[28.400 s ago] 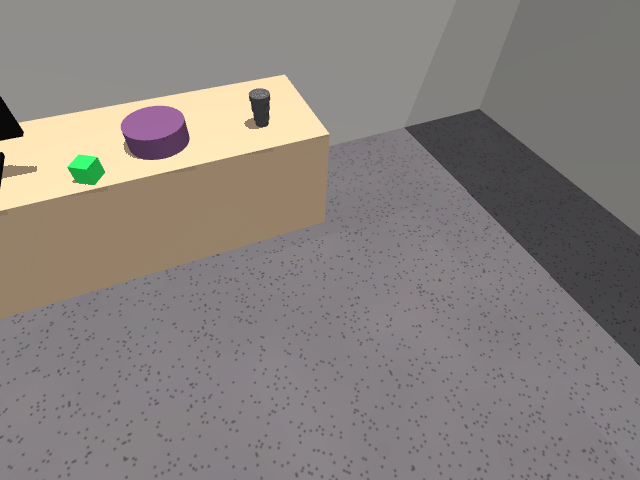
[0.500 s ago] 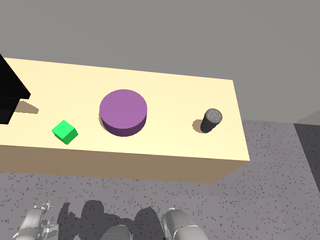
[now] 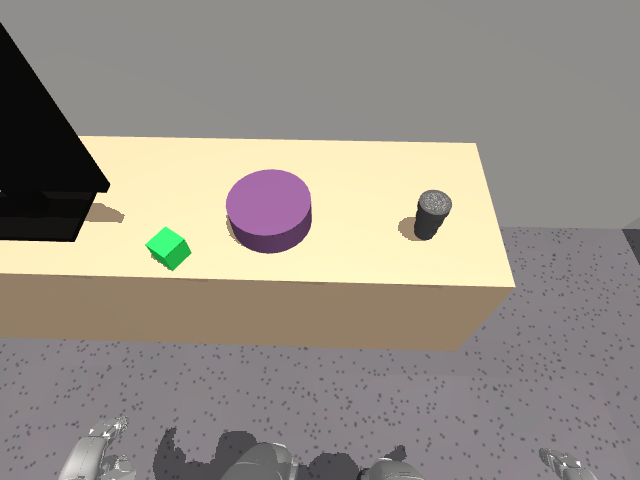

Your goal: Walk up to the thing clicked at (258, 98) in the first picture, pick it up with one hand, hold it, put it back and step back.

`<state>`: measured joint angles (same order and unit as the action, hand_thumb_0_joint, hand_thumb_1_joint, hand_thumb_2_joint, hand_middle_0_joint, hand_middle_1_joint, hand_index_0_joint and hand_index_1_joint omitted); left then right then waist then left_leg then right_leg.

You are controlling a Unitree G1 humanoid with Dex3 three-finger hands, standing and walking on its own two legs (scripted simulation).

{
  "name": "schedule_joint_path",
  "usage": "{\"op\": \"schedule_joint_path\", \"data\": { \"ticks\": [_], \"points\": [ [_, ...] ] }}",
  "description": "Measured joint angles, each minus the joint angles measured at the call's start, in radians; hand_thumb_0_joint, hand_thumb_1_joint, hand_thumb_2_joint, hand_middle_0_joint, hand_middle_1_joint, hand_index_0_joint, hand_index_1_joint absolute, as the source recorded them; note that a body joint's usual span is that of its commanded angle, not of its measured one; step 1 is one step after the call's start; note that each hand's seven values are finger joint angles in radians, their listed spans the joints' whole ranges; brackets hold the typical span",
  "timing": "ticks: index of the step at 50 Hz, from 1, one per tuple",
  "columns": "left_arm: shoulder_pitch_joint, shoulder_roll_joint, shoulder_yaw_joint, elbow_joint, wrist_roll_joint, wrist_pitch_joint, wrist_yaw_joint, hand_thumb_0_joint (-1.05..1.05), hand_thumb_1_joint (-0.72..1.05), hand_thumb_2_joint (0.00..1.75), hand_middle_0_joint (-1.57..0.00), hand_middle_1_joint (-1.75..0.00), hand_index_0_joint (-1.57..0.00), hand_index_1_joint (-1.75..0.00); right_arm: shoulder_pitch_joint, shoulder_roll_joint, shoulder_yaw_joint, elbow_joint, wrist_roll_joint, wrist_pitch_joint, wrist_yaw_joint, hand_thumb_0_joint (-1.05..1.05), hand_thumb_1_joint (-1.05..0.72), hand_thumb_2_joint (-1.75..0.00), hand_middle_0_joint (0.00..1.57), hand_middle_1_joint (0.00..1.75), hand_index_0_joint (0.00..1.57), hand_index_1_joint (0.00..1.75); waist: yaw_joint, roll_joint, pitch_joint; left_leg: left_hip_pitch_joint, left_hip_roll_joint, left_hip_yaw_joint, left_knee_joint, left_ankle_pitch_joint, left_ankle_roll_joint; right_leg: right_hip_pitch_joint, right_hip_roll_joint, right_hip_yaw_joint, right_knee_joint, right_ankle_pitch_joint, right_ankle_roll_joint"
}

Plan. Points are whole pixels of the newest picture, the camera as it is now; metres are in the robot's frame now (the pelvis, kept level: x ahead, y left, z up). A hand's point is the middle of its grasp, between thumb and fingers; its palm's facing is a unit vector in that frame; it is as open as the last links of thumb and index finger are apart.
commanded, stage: step back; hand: right
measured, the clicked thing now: (429, 218) +0.65 -0.22 -0.25
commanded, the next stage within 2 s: none
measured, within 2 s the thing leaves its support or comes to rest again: neither
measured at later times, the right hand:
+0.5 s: hand out of the picture -0.03 -0.29 -0.14, palm faces +0.00 +0.90 -0.43, open 7.4 cm
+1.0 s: hand out of the picture -0.22 -0.29 -0.15, palm faces -0.09 +0.91 -0.40, open 7.4 cm
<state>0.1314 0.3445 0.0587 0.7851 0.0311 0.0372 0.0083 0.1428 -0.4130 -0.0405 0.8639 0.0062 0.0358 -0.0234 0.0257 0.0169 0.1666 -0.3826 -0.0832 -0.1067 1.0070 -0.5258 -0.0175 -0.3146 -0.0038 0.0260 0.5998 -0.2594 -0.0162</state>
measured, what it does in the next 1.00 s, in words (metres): walks backwards: left foot, then right foot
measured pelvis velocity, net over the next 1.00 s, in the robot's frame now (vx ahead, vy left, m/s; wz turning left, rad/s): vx -0.31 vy -0.03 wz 0.04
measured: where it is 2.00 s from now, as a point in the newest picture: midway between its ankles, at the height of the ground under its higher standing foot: outside the picture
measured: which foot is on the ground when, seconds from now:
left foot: up 0.00-0.08, down 0.10-0.54, up 0.56-0.86, down 0.88-1.00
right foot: down 0.00-0.10, up 0.12-0.50, down 0.52-0.90, up 0.92-1.00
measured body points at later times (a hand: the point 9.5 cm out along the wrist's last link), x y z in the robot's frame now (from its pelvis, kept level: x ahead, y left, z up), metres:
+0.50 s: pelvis -0.15 -0.01 -0.01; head -0.09 +0.00 +0.43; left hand -0.06 +0.31 -0.14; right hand -0.03 -0.33 -0.11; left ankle -0.04 +0.12 -0.73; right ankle -0.20 -0.15 -0.72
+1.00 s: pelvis -0.31 -0.03 -0.01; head -0.26 -0.01 +0.44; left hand -0.18 +0.28 -0.12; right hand -0.22 -0.34 -0.12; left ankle -0.28 +0.08 -0.73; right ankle -0.28 -0.16 -0.67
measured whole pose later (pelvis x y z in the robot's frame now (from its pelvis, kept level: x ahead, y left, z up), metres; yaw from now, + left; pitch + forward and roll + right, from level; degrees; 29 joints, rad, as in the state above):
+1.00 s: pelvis -0.31 -0.03 -0.01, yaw +3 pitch -3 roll +0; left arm 0.09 0.38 0.06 0.79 0.01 0.08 0.01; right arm 0.19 -0.36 -0.03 0.88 -0.03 0.02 0.00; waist 0.00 -0.04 0.18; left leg -0.30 -0.03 -0.02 0.66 -0.30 0.03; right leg -0.48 0.07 0.10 1.08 -0.53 -0.02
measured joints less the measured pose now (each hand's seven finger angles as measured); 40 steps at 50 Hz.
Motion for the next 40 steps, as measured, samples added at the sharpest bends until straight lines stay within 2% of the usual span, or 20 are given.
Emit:
{"op": "schedule_joint_path", "data": {
  "ticks": [2,4,5,6,7,9,10,12,15,18,21,25,26,27,28,30,32,33,36,40],
  "points": [
    [-0.010,0.010,-0.001,-0.023,0.000,0.000,0.002,0.01,0.90,0.90,-0.21,-0.30,-0.20,-0.30,0.006,0.000,-0.002,-0.002,-0.006,-0.002,0.002,0.01,-0.90,-0.90,0.20,0.30,0.20,0.30,-0.003,-0.009,0.006,0.043,0.026,0.027,-0.125,0.015,0.003,-0.025,-0.010,-0.014,0.021,0.005,0.008],
    [-0.020,0.025,-0.003,-0.037,-0.005,0.007,-0.001,0.01,0.90,0.90,-0.21,-0.30,-0.20,-0.30,0.013,0.002,-0.007,-0.003,-0.013,-0.010,0.007,0.01,-0.90,-0.90,0.20,0.30,0.20,0.30,-0.010,-0.023,0.011,0.102,0.047,0.056,-0.294,0.105,0.012,-0.059,-0.021,-0.026,0.064,-0.002,0.018],
    [-0.027,0.035,-0.002,-0.039,-0.009,0.012,-0.002,0.01,0.90,0.90,-0.21,-0.30,-0.20,-0.30,0.014,0.009,-0.011,0.000,-0.018,-0.016,0.009,0.01,-0.90,-0.90,0.20,0.30,0.20,0.30,-0.012,-0.042,0.018,0.119,0.041,0.068,-0.347,0.166,0.023,-0.076,-0.034,-0.023,0.094,-0.009,0.026],
    [-0.033,0.046,0.002,-0.036,-0.011,0.019,-0.002,0.01,0.90,0.90,-0.20,-0.30,-0.20,-0.30,0.010,0.022,-0.012,0.005,-0.027,-0.018,0.011,0.01,-0.90,-0.90,0.20,0.30,0.20,0.30,-0.004,-0.073,0.030,0.121,0.024,0.087,-0.350,0.180,0.033,-0.090,-0.042,0.005,0.121,-0.018,0.016],
    [-0.032,0.050,0.006,-0.027,-0.014,0.025,0.000,0.01,0.90,0.90,-0.20,-0.30,-0.20,-0.30,0.012,0.029,-0.009,0.004,-0.032,-0.018,0.018,0.01,-0.90,-0.90,0.20,0.30,0.20,0.30,-0.002,-0.084,0.031,0.112,0.023,0.094,-0.340,0.181,0.040,-0.109,-0.020,0.042,0.172,-0.104,0.008],
    [-0.026,0.051,0.012,-0.001,-0.012,0.039,0.005,0.01,0.90,0.90,-0.20,-0.30,-0.20,-0.30,0.017,0.038,-0.001,0.004,-0.036,-0.019,0.027,0.01,-0.90,-0.90,0.20,0.30,0.20,0.30,-0.018,-0.073,0.022,0.097,0.044,0.081,-0.341,0.193,0.048,-0.148,0.062,0.102,0.354,-0.240,0.001],
    [-0.019,0.055,0.016,0.009,-0.015,0.042,0.007,0.01,0.90,0.90,-0.20,-0.30,-0.20,-0.30,0.018,0.046,0.003,0.005,-0.038,-0.019,0.027,0.01,-0.90,-0.90,0.20,0.30,0.20,0.30,-0.020,-0.075,0.016,0.096,0.052,0.080,-0.359,0.210,0.047,-0.164,0.094,0.125,0.443,-0.259,-0.002],
    [0.001,0.062,0.023,0.019,-0.020,0.040,0.006,0.01,0.90,0.90,-0.20,-0.30,-0.20,-0.30,0.020,0.056,0.006,0.003,-0.037,-0.019,0.021,0.01,-0.90,-0.90,0.20,0.30,0.21,0.30,-0.014,-0.078,0.005,0.093,0.069,0.086,-0.399,0.244,0.045,-0.182,0.127,0.143,0.574,-0.252,0.002],
    [0.034,0.067,0.032,0.027,-0.018,0.036,0.001,0.01,0.90,0.90,-0.20,-0.30,-0.20,-0.30,0.011,0.062,0.004,-0.011,-0.035,-0.023,0.014,0.01,-0.90,-0.90,0.20,0.30,0.21,0.30,-0.005,-0.077,0.003,0.082,0.091,0.100,-0.433,0.284,0.042,-0.161,0.129,0.148,0.649,-0.237,0.027],
    [0.060,0.071,0.035,0.037,-0.014,0.040,-0.003,0.01,0.90,0.90,-0.20,-0.30,-0.20,-0.30,-0.005,0.061,0.001,-0.034,-0.030,-0.028,0.009,0.01,-0.90,-0.90,0.20,0.30,0.21,0.30,0.001,-0.072,0.010,0.059,0.112,0.115,-0.439,0.313,0.039,-0.106,0.105,0.146,0.587,-0.242,0.050],
    [0.074,0.072,0.033,0.047,-0.014,0.043,-0.010,0.01,0.90,0.90,-0.20,-0.30,-0.20,-0.30,-0.025,0.051,0.001,-0.056,-0.032,-0.027,0.008,0.01,-0.90,-0.90,0.20,0.30,0.21,0.30,0.002,-0.062,0.020,0.026,0.132,0.128,-0.425,0.335,0.031,-0.037,0.064,0.123,0.429,-0.248,0.057],
    [0.083,0.067,0.030,0.063,-0.014,0.031,-0.022,0.01,0.90,0.90,-0.20,-0.30,-0.20,-0.30,-0.040,0.027,-0.001,-0.071,-0.034,-0.013,0.016,0.01,-0.90,-0.90,0.20,0.30,0.21,0.30,0.004,-0.043,0.012,-0.037,0.155,0.139,-0.380,0.355,0.005,0.074,0.014,0.052,0.142,-0.196,0.027],
    [0.084,0.059,0.030,0.070,-0.011,0.025,-0.024,0.01,0.90,0.90,-0.20,-0.30,-0.20,-0.30,-0.043,0.016,-0.003,-0.069,-0.031,-0.007,0.017,0.01,-0.90,-0.90,0.20,0.30,0.21,0.30,0.004,-0.026,0.008,-0.057,0.167,0.133,-0.361,0.357,-0.003,0.098,0.016,0.033,0.077,-0.169,0.022],
    [0.081,0.040,0.030,0.080,-0.005,0.021,-0.024,0.01,0.90,0.90,-0.20,-0.30,-0.20,-0.30,-0.046,0.000,-0.009,-0.061,-0.028,-0.001,0.016,0.01,-0.90,-0.90,0.20,0.30,0.21,0.30,-0.006,0.014,0.013,-0.071,0.179,0.102,-0.341,0.352,0.002,0.103,0.038,0.010,0.066,-0.155,0.019],
    [0.085,0.028,0.026,0.080,0.000,0.021,-0.029,0.01,0.90,0.90,-0.20,-0.30,-0.20,-0.30,-0.041,-0.005,-0.016,-0.049,-0.022,0.006,0.011,0.01,-0.90,-0.90,0.20,0.30,0.21,0.30,-0.012,0.030,0.006,-0.091,0.157,0.063,-0.307,0.268,0.007,0.093,0.040,-0.003,0.076,-0.150,0.014],
    [0.101,0.020,0.017,0.071,0.006,0.023,-0.034,0.01,0.90,0.90,-0.20,-0.30,-0.20,-0.30,-0.020,-0.002,-0.022,-0.027,-0.015,0.018,0.001,0.01,-0.90,-0.90,0.20,0.30,0.21,0.30,0.006,0.007,-0.016,-0.133,0.071,0.018,-0.145,0.102,0.004,0.065,0.011,0.012,0.092,-0.140,0.003],
    [0.108,0.007,0.010,0.066,0.007,0.023,-0.027,0.01,0.90,0.90,-0.20,-0.30,-0.20,-0.30,0.005,-0.008,-0.021,-0.015,-0.008,0.016,-0.002,0.01,-0.90,-0.90,0.20,0.30,0.20,0.30,0.010,0.001,-0.029,-0.154,0.005,-0.012,0.000,0.069,0.010,0.057,-0.011,0.016,0.068,-0.109,0.003],
    [0.107,0.004,0.009,0.063,0.009,0.023,-0.023,0.01,0.90,0.90,-0.20,-0.30,-0.20,-0.30,0.016,-0.010,-0.019,-0.012,-0.006,0.012,-0.003,0.01,-0.90,-0.90,0.20,0.30,0.20,0.30,0.007,0.001,-0.032,-0.155,-0.013,-0.015,0.047,0.069,0.011,0.051,-0.017,0.013,0.056,-0.094,0.004],
    [0.086,0.004,0.009,0.042,0.012,0.020,-0.013,0.01,0.90,0.90,-0.21,-0.30,-0.20,-0.30,0.050,-0.010,-0.014,-0.006,-0.008,0.002,-0.004,0.01,-0.90,-0.90,0.20,0.30,0.20,0.30,-0.003,0.003,-0.031,-0.116,-0.028,-0.006,0.099,0.058,0.003,0.028,-0.024,-0.007,0.041,-0.061,-0.001],
    [0.034,0.016,0.009,-0.007,0.009,0.010,0.003,0.01,0.90,0.90,-0.21,-0.30,-0.20,-0.30,0.076,0.005,-0.008,0.009,-0.017,0.004,-0.002,0.01,-0.90,-0.90,0.20,0.30,0.20,0.30,-0.011,-0.005,-0.011,-0.004,0.006,0.035,-0.052,0.020,0.000,-0.016,-0.033,-0.047,0.057,-0.034,-0.005]
  ]
}}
